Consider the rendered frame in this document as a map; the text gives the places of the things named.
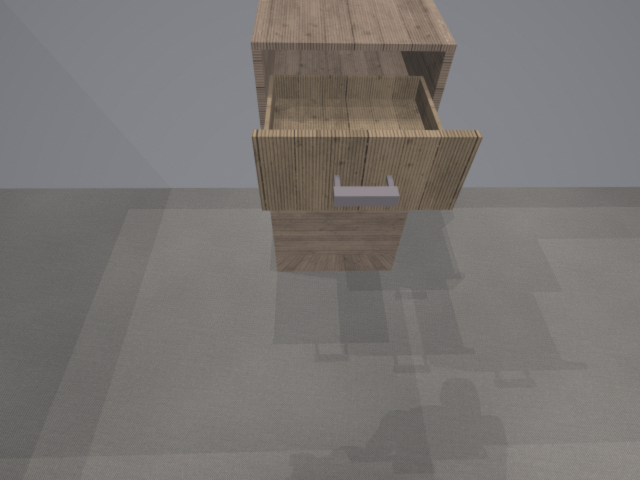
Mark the handle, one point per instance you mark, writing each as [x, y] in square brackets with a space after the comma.
[365, 195]

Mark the cabinet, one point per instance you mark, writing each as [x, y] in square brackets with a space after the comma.
[346, 37]

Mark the drawer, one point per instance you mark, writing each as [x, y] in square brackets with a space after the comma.
[361, 128]

